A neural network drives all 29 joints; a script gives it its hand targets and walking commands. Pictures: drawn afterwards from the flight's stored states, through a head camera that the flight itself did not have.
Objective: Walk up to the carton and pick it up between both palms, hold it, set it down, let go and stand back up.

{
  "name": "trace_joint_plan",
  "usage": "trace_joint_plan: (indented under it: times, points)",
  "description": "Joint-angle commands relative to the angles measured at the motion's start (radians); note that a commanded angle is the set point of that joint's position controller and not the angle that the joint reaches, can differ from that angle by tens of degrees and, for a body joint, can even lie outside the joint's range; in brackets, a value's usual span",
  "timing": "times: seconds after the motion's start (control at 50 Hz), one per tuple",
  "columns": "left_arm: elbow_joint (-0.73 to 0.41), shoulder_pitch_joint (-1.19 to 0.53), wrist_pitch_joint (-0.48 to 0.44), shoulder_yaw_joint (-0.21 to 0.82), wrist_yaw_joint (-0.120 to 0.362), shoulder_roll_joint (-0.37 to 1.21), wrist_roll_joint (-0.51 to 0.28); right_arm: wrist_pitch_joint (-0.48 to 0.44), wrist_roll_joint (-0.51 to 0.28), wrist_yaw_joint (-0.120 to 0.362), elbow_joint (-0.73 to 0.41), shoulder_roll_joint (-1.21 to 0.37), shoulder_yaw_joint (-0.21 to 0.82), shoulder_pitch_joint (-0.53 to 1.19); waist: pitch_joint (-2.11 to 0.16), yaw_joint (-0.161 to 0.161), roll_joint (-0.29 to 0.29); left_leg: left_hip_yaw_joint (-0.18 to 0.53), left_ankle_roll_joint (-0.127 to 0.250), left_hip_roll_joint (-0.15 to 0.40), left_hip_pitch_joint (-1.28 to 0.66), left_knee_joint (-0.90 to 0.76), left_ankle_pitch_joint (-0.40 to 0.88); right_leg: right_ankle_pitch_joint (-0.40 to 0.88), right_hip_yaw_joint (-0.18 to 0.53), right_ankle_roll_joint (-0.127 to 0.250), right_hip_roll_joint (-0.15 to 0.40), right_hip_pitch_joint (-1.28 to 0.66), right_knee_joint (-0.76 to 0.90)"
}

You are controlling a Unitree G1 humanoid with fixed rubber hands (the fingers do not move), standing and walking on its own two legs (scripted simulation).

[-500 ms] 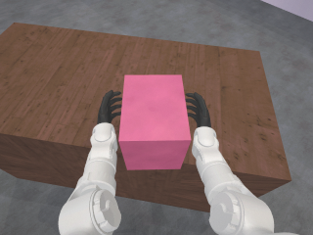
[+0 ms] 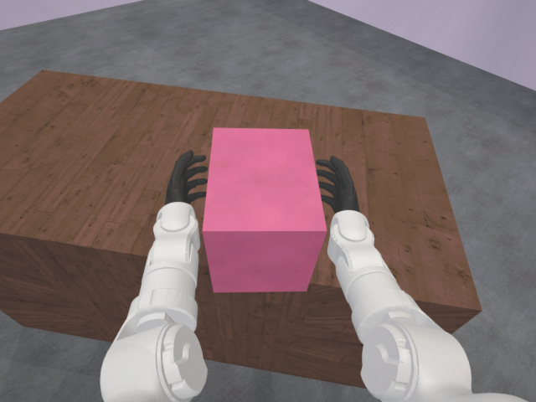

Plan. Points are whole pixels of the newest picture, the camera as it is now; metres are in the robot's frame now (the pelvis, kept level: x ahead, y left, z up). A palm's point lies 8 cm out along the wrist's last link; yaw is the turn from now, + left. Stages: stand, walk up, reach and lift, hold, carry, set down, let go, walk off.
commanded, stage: reach and lift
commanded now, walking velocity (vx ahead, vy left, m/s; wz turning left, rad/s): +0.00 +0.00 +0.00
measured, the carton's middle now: (260, 211) +0.43 +0.05 +0.03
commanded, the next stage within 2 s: hold in 1.78 s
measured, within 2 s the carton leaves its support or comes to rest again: neither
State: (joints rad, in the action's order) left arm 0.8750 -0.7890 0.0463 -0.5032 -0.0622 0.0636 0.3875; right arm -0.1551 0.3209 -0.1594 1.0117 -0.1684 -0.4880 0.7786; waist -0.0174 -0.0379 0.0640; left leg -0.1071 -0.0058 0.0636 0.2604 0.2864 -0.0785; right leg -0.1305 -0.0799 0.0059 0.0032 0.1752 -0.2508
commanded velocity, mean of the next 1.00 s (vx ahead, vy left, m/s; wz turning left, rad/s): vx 0.00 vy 0.00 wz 0.00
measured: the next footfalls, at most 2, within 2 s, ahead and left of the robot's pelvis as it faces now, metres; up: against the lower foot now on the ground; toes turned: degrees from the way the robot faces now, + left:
none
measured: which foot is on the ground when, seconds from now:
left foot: down 0.00-1.00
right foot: down 0.00-1.00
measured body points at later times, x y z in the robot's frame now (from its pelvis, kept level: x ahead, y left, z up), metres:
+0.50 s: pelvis +0.00 +0.00 +0.00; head +0.00 +0.04 +0.45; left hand +0.40 +0.17 +0.11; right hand +0.40 -0.09 +0.11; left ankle +0.04 +0.12 -0.75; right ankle +0.00 -0.11 -0.75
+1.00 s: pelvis -0.02 +0.00 +0.00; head -0.03 +0.04 +0.45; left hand +0.38 +0.16 +0.15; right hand +0.38 -0.10 +0.14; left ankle +0.04 +0.12 -0.75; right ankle +0.00 -0.11 -0.75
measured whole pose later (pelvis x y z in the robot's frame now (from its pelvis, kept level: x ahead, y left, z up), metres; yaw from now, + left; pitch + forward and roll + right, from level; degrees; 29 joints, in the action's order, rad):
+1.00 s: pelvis -0.02 +0.00 +0.00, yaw +2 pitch -8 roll -1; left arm 0.33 -0.70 0.55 -0.34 -0.03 0.09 0.42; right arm 0.11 -0.05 -0.20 0.73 -0.10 -0.11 0.71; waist 0.10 0.07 0.09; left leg -0.07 0.00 0.04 0.07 0.30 -0.09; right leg -0.15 -0.10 0.00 0.01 -0.03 -0.26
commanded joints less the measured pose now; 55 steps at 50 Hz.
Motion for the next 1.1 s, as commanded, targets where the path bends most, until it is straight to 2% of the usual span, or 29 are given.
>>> trace_joint_plan:
  times: [0.0, 0.08, 0.1, 0.12, 0.18, 0.24, 0.3, 0.36, 0.38, 0.42, 0.46, 0.52, 0.6, 0.62, 0.64, 0.68, 0.74, 0.76, 0.88, 0.92, 0.96, 1.0, 1.08]
  points:
    - [-0.092, -0.534, 0.014, 0.290, 0.144, 0.540, -0.005, -0.023, 0.004, 0.156, -0.087, -0.457, 0.267, 0.567, -0.446, 0.017, -0.094, -0.033, -0.018, -0.051, -0.300, 0.015, 0.169, 0.123, -0.027, -0.018, -0.035, -0.098, 0.020]
    - [-0.155, -0.531, 0.058, 0.323, 0.138, 0.550, -0.017, -0.012, -0.039, 0.163, -0.116, -0.430, 0.300, 0.586, -0.445, 0.018, -0.099, -0.030, -0.023, -0.051, -0.346, 0.022, 0.179, 0.104, -0.034, -0.017, -0.043, -0.092, 0.028]
    - [-0.140, -0.512, 0.073, 0.327, 0.138, 0.550, -0.017, -0.013, -0.051, 0.163, -0.153, -0.425, 0.315, 0.613, -0.451, 0.005, -0.094, -0.028, -0.019, -0.053, -0.336, 0.024, 0.182, 0.117, -0.031, -0.018, -0.040, -0.098, 0.026]
    - [-0.176, -0.530, 0.078, 0.344, 0.136, 0.555, -0.029, -0.011, -0.054, 0.161, -0.146, -0.433, 0.321, 0.613, -0.463, 0.018, -0.093, -0.025, -0.021, -0.054, -0.345, 0.026, 0.192, 0.131, -0.036, -0.018, -0.042, -0.100, 0.023]
    - [-0.202, -0.516, 0.093, 0.384, 0.134, 0.564, -0.044, -0.006, -0.091, 0.155, -0.190, -0.433, 0.375, 0.619, -0.479, 0.021, -0.092, -0.020, -0.018, -0.060, -0.352, 0.037, 0.214, 0.189, -0.026, -0.024, -0.039, -0.125, 0.013]
    - [-0.220, -0.481, 0.123, 0.384, 0.141, 0.564, -0.037, 0.014, -0.117, 0.143, -0.195, -0.433, 0.416, 0.596, -0.457, 0.011, -0.081, -0.017, -0.016, -0.062, -0.349, 0.031, 0.216, 0.210, -0.027, -0.029, -0.040, -0.157, 0.014]
    - [-0.290, -0.475, 0.152, 0.432, 0.144, 0.576, -0.065, 0.024, -0.161, 0.125, -0.249, -0.437, 0.468, 0.598, -0.470, 0.035, -0.077, -0.008, -0.018, -0.066, -0.363, 0.044, 0.251, 0.280, -0.019, -0.039, -0.040, -0.172, 0.004]
    - [-0.306, -0.431, 0.191, 0.448, 0.155, 0.574, -0.068, 0.050, -0.193, 0.111, -0.283, -0.424, 0.497, 0.578, -0.426, 0.037, -0.079, -0.001, -0.013, -0.072, -0.374, 0.032, 0.211, 0.250, -0.019, -0.040, -0.040, -0.168, 0.012]
    - [-0.333, -0.450, 0.203, 0.462, 0.159, 0.571, -0.077, 0.060, -0.205, 0.106, -0.276, -0.427, 0.499, 0.570, -0.415, 0.057, -0.085, 0.007, -0.016, -0.071, -0.380, 0.038, 0.215, 0.255, -0.016, -0.038, -0.038, -0.160, 0.014]
    - [-0.379, -0.433, 0.223, 0.488, 0.164, 0.581, -0.084, 0.067, -0.228, 0.096, -0.322, -0.431, 0.535, 0.567, -0.432, 0.059, -0.084, 0.009, -0.020, -0.075, -0.396, 0.045, 0.241, 0.282, -0.019, -0.045, -0.044, -0.182, 0.010]
    - [-0.406, -0.424, 0.243, 0.527, 0.167, 0.598, -0.101, 0.070, -0.250, 0.086, -0.363, -0.419, 0.558, 0.584, -0.443, 0.075, -0.098, 0.023, -0.026, -0.078, -0.410, 0.052, 0.246, 0.293, -0.020, -0.043, -0.045, -0.183, 0.006]
    - [-0.415, -0.388, 0.292, 0.531, 0.184, 0.589, -0.091, 0.100, -0.271, 0.066, -0.371, -0.396, 0.575, 0.560, -0.360, 0.091, -0.086, 0.030, -0.030, -0.079, -0.415, 0.048, 0.215, 0.250, -0.033, -0.047, -0.049, -0.170, 0.016]
    - [-0.531, -0.403, 0.329, 0.607, 0.180, 0.620, -0.120, 0.107, -0.330, 0.060, -0.503, -0.406, 0.645, 0.596, -0.422, 0.110, -0.105, 0.051, -0.033, -0.079, -0.466, 0.070, 0.273, 0.278, -0.032, -0.044, -0.053, -0.168, 0.005]
    - [-0.535, -0.385, 0.343, 0.616, 0.180, 0.626, -0.123, 0.116, -0.340, 0.055, -0.531, -0.402, 0.655, 0.596, -0.414, 0.117, -0.094, 0.054, -0.040, -0.078, -0.474, 0.075, 0.277, 0.281, -0.031, -0.047, -0.055, -0.181, 0.007]
    - [-0.528, -0.379, 0.356, 0.605, 0.183, 0.614, -0.114, 0.126, -0.347, 0.049, -0.533, -0.400, 0.669, 0.601, -0.390, 0.109, -0.081, 0.055, -0.035, -0.083, -0.458, 0.070, 0.247, 0.270, -0.031, -0.051, -0.053, -0.189, 0.009]
    - [-0.526, -0.371, 0.385, 0.596, 0.189, 0.613, -0.108, 0.142, -0.374, 0.048, -0.561, -0.390, 0.686, 0.617, -0.357, 0.100, -0.095, 0.053, -0.024, -0.085, -0.430, 0.052, 0.183, 0.217, -0.032, -0.057, -0.047, -0.184, 0.009]
    - [-0.517, -0.385, 0.428, 0.562, 0.200, 0.588, -0.083, 0.173, -0.367, 0.048, -0.523, -0.371, 0.660, 0.610, -0.278, 0.110, -0.073, 0.044, -0.009, -0.078, -0.394, 0.016, 0.040, 0.078, -0.038, -0.055, -0.043, -0.150, 0.025]
    - [-0.518, -0.393, 0.436, 0.552, 0.203, 0.593, -0.084, 0.172, -0.369, 0.051, -0.532, -0.370, 0.650, 0.625, -0.281, 0.104, -0.081, 0.043, -0.008, -0.077, -0.394, 0.010, 0.022, 0.053, -0.040, -0.054, -0.039, -0.141, 0.028]
    - [-0.549, -0.405, 0.469, 0.550, 0.203, 0.589, -0.082, 0.180, -0.386, 0.062, -0.542, -0.369, 0.652, 0.649, -0.303, 0.105, -0.083, 0.043, -0.002, -0.076, -0.438, 0.016, 0.054, 0.064, -0.047, -0.047, -0.046, -0.127, 0.028]
    - [-0.587, -0.415, 0.469, 0.579, 0.201, 0.597, -0.100, 0.179, -0.389, 0.058, -0.571, -0.383, 0.659, 0.639, -0.356, 0.124, -0.084, 0.045, -0.006, -0.077, -0.465, 0.029, 0.086, 0.105, -0.044, -0.049, -0.047, -0.142, 0.020]
    - [-0.579, -0.411, 0.477, 0.557, 0.203, 0.576, -0.085, 0.192, -0.387, 0.053, -0.540, -0.382, 0.660, 0.606, -0.311, 0.123, -0.069, 0.046, 0.003, -0.080, -0.448, 0.020, 0.066, 0.105, -0.045, -0.056, -0.043, -0.156, 0.022]
    - [-0.569, -0.382, 0.496, 0.534, 0.213, 0.567, -0.071, 0.196, -0.384, 0.050, -0.560, -0.367, 0.663, 0.619, -0.281, 0.116, -0.059, 0.040, 0.010, -0.082, -0.437, 0.011, 0.035, 0.089, -0.046, -0.060, -0.040, -0.166, 0.024]
    - [-0.603, -0.401, 0.507, 0.558, 0.220, 0.567, -0.083, 0.195, -0.404, 0.050, -0.582, -0.368, 0.676, 0.626, -0.298, 0.127, -0.073, 0.040, 0.005, -0.080, -0.451, 0.016, 0.052, 0.097, -0.049, -0.054, -0.045, -0.168, 0.018]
